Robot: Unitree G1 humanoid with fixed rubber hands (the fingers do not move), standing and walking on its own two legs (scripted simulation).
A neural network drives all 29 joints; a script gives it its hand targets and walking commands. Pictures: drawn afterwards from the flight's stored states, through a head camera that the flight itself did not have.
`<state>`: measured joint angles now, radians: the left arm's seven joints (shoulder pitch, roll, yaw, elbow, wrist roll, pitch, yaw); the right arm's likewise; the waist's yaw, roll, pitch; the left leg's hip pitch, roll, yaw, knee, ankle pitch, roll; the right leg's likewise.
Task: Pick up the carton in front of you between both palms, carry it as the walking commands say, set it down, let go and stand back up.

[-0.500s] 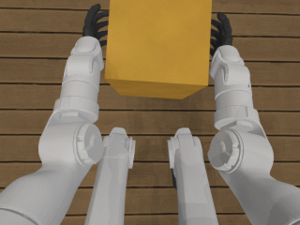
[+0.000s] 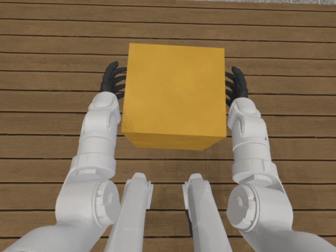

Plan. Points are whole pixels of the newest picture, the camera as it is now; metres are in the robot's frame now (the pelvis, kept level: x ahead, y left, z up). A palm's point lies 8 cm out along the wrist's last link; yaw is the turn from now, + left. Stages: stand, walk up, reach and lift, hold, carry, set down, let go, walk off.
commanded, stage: reach and lift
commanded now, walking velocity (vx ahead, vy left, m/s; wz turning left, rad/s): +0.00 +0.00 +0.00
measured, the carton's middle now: (172, 106) +0.46 -0.01 -0.11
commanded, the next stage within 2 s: hold in 1.88 s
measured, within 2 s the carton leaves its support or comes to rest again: neither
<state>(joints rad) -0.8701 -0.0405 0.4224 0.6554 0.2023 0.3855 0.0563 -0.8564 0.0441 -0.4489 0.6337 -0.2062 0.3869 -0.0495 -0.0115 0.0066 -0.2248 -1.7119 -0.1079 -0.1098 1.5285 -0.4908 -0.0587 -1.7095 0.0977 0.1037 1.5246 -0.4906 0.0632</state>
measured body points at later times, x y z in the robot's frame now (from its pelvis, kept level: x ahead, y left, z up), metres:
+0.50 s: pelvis +0.05 +0.00 +0.14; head +0.15 +0.00 +0.58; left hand +0.42 +0.15 +0.10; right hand +0.41 -0.16 +0.11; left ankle +0.09 +0.13 -0.53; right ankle +0.09 -0.13 -0.53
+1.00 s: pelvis +0.07 +0.00 +0.21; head +0.04 +0.00 +0.66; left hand +0.37 +0.15 +0.22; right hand +0.38 -0.15 +0.22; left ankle +0.09 +0.13 -0.53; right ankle +0.09 -0.13 -0.53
